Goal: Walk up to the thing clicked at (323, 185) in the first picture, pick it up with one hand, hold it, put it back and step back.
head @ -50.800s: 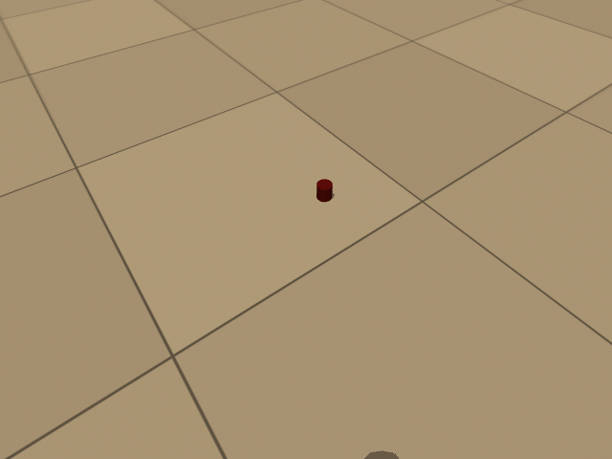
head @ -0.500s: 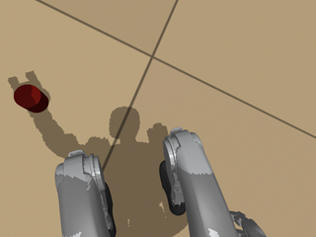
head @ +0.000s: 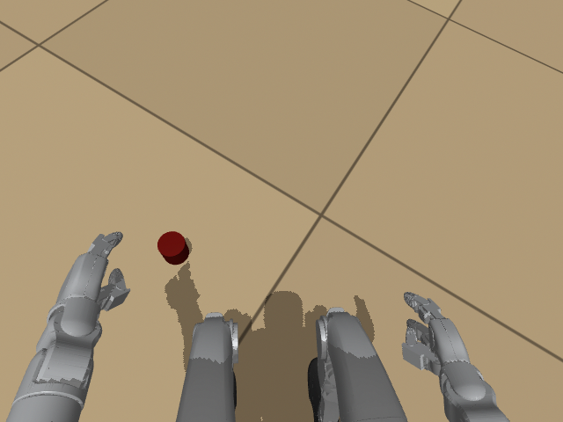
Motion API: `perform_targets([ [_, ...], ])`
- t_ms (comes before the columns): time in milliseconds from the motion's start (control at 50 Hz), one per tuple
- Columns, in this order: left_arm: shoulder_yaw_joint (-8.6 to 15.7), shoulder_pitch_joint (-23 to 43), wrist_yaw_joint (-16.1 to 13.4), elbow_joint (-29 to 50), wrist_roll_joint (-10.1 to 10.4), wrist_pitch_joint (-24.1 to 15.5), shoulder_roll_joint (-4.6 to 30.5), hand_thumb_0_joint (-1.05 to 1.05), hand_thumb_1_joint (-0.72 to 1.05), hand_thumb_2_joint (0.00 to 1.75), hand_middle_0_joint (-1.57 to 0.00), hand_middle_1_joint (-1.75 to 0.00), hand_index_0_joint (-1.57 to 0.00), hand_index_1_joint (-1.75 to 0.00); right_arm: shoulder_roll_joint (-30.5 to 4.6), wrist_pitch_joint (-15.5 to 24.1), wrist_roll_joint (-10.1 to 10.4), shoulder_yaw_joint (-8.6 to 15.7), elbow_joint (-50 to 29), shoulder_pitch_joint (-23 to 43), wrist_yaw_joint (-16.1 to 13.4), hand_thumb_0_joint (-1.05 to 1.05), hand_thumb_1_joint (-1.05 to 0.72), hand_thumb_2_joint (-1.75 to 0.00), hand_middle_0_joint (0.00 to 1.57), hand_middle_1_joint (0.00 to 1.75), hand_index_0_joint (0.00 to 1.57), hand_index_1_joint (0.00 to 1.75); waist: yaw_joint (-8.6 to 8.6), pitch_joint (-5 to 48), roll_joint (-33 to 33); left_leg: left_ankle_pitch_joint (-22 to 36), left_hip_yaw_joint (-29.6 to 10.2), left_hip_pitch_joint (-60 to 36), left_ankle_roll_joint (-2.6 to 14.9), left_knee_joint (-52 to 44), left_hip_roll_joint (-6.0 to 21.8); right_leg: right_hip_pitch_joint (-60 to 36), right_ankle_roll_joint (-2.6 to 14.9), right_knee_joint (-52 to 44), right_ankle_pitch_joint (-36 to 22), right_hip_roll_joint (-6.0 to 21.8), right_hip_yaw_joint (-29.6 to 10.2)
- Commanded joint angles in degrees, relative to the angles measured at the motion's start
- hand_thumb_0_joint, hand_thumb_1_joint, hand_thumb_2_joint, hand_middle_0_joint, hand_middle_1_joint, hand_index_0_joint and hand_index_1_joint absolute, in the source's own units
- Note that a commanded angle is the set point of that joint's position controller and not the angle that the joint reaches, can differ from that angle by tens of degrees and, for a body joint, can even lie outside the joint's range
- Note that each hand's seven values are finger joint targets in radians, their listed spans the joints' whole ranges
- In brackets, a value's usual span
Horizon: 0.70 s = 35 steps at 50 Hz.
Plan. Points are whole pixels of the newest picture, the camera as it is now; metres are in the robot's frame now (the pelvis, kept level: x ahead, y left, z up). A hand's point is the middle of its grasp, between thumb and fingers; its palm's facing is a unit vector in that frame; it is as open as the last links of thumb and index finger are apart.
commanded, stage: home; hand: left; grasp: from above
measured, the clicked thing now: (173, 248) +0.53 +0.26 -0.52
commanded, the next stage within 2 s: none
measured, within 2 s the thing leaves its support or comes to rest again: neither
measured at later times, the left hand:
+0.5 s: hand (109, 332) +0.23 +0.18 +0.09, palm faces +0.10 -0.97 -0.21, open 7.4 cm
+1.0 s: hand (98, 345) +0.22 +0.18 +0.11, palm faces +0.10 -0.97 -0.20, open 7.4 cm
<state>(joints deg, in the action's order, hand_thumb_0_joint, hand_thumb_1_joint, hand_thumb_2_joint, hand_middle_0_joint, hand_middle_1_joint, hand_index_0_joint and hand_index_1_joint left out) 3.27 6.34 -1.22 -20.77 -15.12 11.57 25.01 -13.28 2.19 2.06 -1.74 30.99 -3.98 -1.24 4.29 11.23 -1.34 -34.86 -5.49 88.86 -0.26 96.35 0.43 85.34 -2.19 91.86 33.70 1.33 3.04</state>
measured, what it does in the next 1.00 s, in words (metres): rises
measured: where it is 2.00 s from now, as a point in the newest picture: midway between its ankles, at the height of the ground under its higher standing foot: (274, 421)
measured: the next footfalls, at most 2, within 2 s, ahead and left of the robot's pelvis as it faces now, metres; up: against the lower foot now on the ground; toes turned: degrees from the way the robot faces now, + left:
none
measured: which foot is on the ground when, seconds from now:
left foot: down 0.00-1.00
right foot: down 0.00-1.00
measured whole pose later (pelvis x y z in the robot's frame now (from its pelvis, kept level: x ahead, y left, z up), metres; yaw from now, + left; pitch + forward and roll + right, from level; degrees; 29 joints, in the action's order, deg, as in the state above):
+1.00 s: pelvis +0.07 -0.01 +0.16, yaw +3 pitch +9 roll -3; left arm 1.8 -28.4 -1.2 7.3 2.8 26.2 13.0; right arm -12.2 14.3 0.3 -2.7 30.4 -15.6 -10.6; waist 2.1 8.4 -2.5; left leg -27.8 -4.2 39.6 -0.9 57.8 1.5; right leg 36.5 -1.3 53.6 26.4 0.9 3.3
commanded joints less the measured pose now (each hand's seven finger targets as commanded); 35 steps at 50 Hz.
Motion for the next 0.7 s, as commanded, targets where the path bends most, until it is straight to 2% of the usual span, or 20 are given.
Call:
perform_targets([
  [0,4.4,3.9,-2.5,15.6,5.9,1.2,7.8,0.0,0.9,0.9,-0.2,-0.3,-0.2,-0.3,-9.2,3.2,0.4,4.0,-5.7,-3.9,-2.0,0.0,-0.9,-0.9,0.2,0.3,0.2,0.3,1.3,22.7,-7.5,4.0,0.2,-28.6,1.42,-22.3,-0.1,-19.8,3.31,-18.8,-6.1,-1.8,-0.9],
  [100,4.7,-5.1,-3.8,18.7,10.8,4.6,3.3,0.0,0.9,0.9,-0.2,-0.3,-0.2,-0.3,-7.5,5.0,0.4,2.9,-6.0,-5.3,-3.9,0.0,-0.9,-0.9,0.2,0.3,0.2,0.3,0.96,19.6,-5.5,9.3,0.1,-35.0,1.23,-28.3,0.0,-29.0,3.2,-25.5,-10.4,-2.0,-1.3],
  [180,4.4,-11.1,-4.2,21.8,14.6,7.2,-0.5,0.0,0.9,0.9,-0.2,-0.3,-0.2,-0.3,-6.5,6.5,0.4,2.0,-6.5,-6.7,-5.9,0.0,-0.9,-0.9,0.2,0.3,0.2,0.3,0.9,15.2,-4.1,10.3,0.1,-39.2,1.13,-33.7,0.0,-35.6,2.98,-31.7,-11.4,-2.2,-1.4],
  [200,4.9,-12.9,-4.2,22.8,15.6,7.8,-1.1,0.0,0.9,0.9,-0.2,-0.3,-0.2,-0.3,-6.5,6.8,0.5,1.9,-6.6,-7.2,-6.4,0.0,-0.9,-0.9,0.2,0.3,0.2,0.3,0.36,14.6,-4.1,10.7,0.4,-40.8,1.12,-35.0,0.0,-37.3,3.0,-33.0,-11.9,-2.1,-1.5],
  [280,4.3,-19.5,-3.6,27.1,18.1,9.7,-3.8,0.0,0.9,0.9,-0.2,-0.3,-0.2,-0.3,-6.0,8.4,0.2,1.6,-7.6,-8.7,-8.0,0.0,-0.9,-0.9,0.2,0.3,0.2,0.3,0.09,11.0,-4.0,12.9,1.1,-45.3,1.02,-39.6,-0.2,-42.5,2.67,-38.3,-13.9,-2.4,-1.0],
  [380,3.5,-27.6,-3.0,33.7,19.2,11.5,-5.8,0.0,0.9,0.9,-0.2,-0.3,-0.2,-0.3,-5.5,10.2,-0.1,1.9,-9.1,-10.0,-9.4,0.0,-0.9,-0.9,0.2,0.3,0.2,0.3,-0.73,7.8,-3.7,15.5,2.3,-50.0,0.89,-44.4,-0.5,-47.6,2.7,-43.5,-15.5,-2.8,-0.3],
  [400,3.2,-29.3,-2.9,35.2,19.1,11.7,-5.9,0.0,0.9,0.9,-0.2,-0.3,-0.2,-0.3,-5.5,10.5,-0.2,1.8,-9.6,-9.8,-9.6,0.0,-0.9,-0.9,0.2,0.3,0.2,0.3,-1.37,6.8,-3.8,15.9,2.2,-50.7,0.83,-45.4,-0.5,-48.3,2.63,-44.2,-15.8,-2.9,0.1],
  [500,2.1,-33.6,-1.9,38.1,18.5,12.3,-7.0,0.0,0.9,0.9,-0.2,-0.3,-0.2,-0.3,-5.1,12.0,-0.7,2.1,-10.4,-9.9,-10.3,0.0,-0.9,-0.9,0.2,0.3,0.2,0.3,-0.79,2.7,-1.0,16.4,2.9,-52.1,1.39,-47.2,-0.9,-49.9,2.34,-47.2,-15.9,-3.0,0.5],
  [580,1.9,-34.3,-1.0,39.0,18.1,12.6,-6.9,0.0,0.9,0.9,-0.2,-0.3,-0.2,-0.3,-5.5,13.1,-1.1,2.5,-10.6,-9.3,-10.4,0.0,-0.9,-0.9,0.2,0.3,0.2,0.3,-1.19,0.2,0.1,14.3,3.1,-52.5,1.42,-48.8,-0.9,-49.7,2.11,-48.4,-13.4,-2.9,1.2],
  [600,1.4,-33.7,-0.6,39.1,18.1,12.5,-7.2,0.0,0.9,0.9,-0.2,-0.3,-0.2,-0.3,-5.6,13.4,-1.3,2.5,-10.4,-9.0,-10.3,0.0,-0.9,-0.9,0.2,0.3,0.2,0.3,-1.02,-0.6,0.2,13.7,2.9,-52.5,1.34,-49.2,-0.8,-49.4,2.07,-48.4,-12.8,-3.0,1.3],
  [680,1.8,-31.3,0.1,38.2,17.6,12.1,-6.4,0.0,0.9,0.9,-0.2,-0.3,-0.2,-0.3,-6.1,14.5,-1.5,2.7,-10.0,-8.5,-10.2,0.0,-0.9,-0.9,0.2,0.3,0.2,0.3,-0.77,-1.2,-0.2,12.7,2.6,-53.2,1.3,-49.7,-0.7,-49.0,1.98,-48.2,-12.1,-2.8,1.4],
])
